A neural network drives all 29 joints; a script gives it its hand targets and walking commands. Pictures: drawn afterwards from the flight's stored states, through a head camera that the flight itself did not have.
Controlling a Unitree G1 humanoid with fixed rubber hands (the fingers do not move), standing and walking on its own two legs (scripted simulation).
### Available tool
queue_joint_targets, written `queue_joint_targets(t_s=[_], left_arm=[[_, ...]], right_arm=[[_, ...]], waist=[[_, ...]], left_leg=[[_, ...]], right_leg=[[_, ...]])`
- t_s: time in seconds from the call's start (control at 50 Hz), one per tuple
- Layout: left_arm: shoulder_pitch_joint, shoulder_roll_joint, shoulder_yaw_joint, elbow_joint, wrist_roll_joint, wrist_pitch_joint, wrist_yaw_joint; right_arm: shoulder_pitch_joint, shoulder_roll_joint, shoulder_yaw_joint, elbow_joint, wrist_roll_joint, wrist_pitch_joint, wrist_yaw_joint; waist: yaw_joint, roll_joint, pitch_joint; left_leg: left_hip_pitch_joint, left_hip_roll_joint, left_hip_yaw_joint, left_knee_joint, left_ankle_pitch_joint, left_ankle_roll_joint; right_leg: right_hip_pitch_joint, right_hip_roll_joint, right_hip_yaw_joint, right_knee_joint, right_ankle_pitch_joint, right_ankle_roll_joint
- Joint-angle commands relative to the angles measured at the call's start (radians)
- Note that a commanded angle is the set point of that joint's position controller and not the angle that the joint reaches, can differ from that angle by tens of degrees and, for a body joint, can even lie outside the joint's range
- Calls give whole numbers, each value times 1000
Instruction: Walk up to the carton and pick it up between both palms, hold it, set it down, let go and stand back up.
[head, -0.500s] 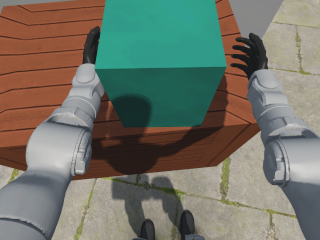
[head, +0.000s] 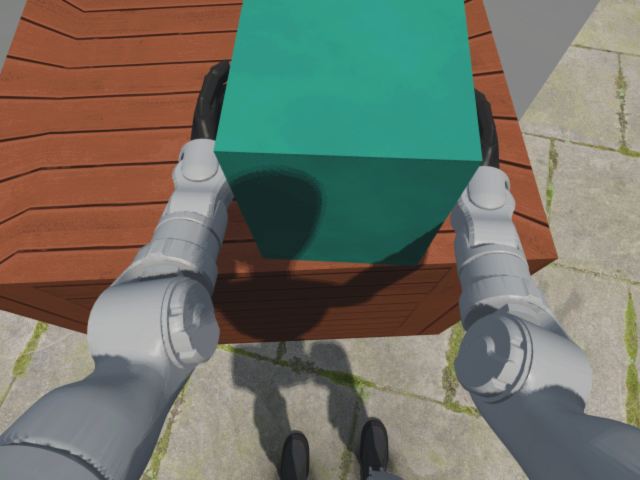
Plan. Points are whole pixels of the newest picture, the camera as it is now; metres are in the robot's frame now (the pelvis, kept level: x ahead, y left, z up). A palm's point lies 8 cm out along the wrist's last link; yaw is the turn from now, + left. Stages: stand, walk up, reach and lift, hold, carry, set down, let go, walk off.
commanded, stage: reach and lift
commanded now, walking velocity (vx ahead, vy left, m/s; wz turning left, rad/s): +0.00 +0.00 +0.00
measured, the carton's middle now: (345, 141) +0.51 -0.03 +0.03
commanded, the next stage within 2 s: none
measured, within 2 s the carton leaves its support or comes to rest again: neither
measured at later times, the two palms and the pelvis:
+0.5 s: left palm (213, 140) +0.50 +0.13 +0.06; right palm (481, 164) +0.46 -0.19 +0.04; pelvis +0.03 +0.00 +0.01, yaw +0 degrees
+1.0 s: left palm (213, 140) +0.50 +0.13 +0.06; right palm (481, 164) +0.46 -0.19 +0.04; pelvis +0.03 +0.00 +0.01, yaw +0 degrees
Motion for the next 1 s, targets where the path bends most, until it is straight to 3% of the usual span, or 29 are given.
queue_joint_targets(t_s=[0.0, 0.14, 0.16, 0.26, 0.38, 0.42, 0.56, 0.66, 0.7, 0.78, 0.88, 0.94, 0.98], left_arm=[[-360, -383, -122, -90, 130, 20, -80], [-349, -443, -103, -95, 154, 11, -113], [-350, -466, -106, -100, 158, 9, -117], [-327, -517, -124, -94, 158, 7, -129], [-317, -552, -134, -115, 160, 13, -136], [-312, -556, -127, -128, 174, 18, -132], [-308, -580, -159, -174, 176, 35, -119], [-298, -612, -157, -176, 184, 42, -124], [-292, -634, -172, -178, 185, 43, -123], [-295, -634, -171, -172, 184, 47, -127], [-302, -646, -168, -169, 186, 35, -126], [-299, -658, -179, -171, 188, 34, -123], [-304, -660, -176, -162, 185, 31, -121]], right_arm=[[-428, 279, 137, -65, -114, -36, 116], [-412, 393, 157, -103, -123, -41, 124], [-418, 416, 171, -105, -125, -46, 126], [-396, 475, 217, -103, -115, -61, 127], [-400, 502, 244, -127, -99, -76, 125], [-387, 498, 239, -107, -103, -71, 130], [-383, 476, 225, -122, -108, -69, 143], [-365, 500, 231, -115, -111, -70, 147], [-372, 502, 237, -120, -111, -77, 147], [-377, 519, 259, -120, -107, -83, 145], [-384, 523, 264, -120, -108, -102, 145], [-386, 519, 258, -106, -108, -112, 144], [-395, 521, 266, -106, -108, -123, 142]], waist=[[-47, 79, -772], [-38, 2, -645], [-27, 5, -633], [-33, -21, -608], [-25, -33, -607], [-9, -14, -596], [-17, 19, -630], [-20, 5, -610], [-17, 24, -627], [-18, -12, -608], [-17, -12, -626], [-20, 23, -619], [-23, 0, -635]], left_leg=[[492, 61, 13, 87, 426, -70], [342, 50, 23, 46, 340, -36], [332, 50, 21, 41, 357, -34], [279, 43, 31, 38, 377, -17], [267, 49, 27, 34, 391, 4], [260, 48, 24, 18, 361, -4], [440, 60, 15, 64, 449, -50], [413, 55, 20, 57, 438, -39], [433, 56, 16, 62, 462, -49], [380, 55, 20, 58, 437, -40], [356, 55, 21, 48, 428, -29], [364, 53, 21, 52, 447, -44], [352, 55, 24, 52, 444, -38]], right_leg=[[620, 9, 17, 128, 403, -2], [794, -5, 27, 175, 490, 31], [802, -7, 29, 179, 512, 32], [891, -10, 39, 209, 617, 47], [914, -13, 44, 209, 630, 46], [921, -15, 44, 204, 602, 42], [772, 5, 17, 151, 494, 22], [791, 4, 17, 147, 501, 27], [779, 4, 23, 149, 506, 25], [828, 0, 22, 158, 532, 28], [854, -7, 28, 167, 553, 33], [846, -6, 29, 160, 555, 27], [864, -8, 29, 166, 572, 30]])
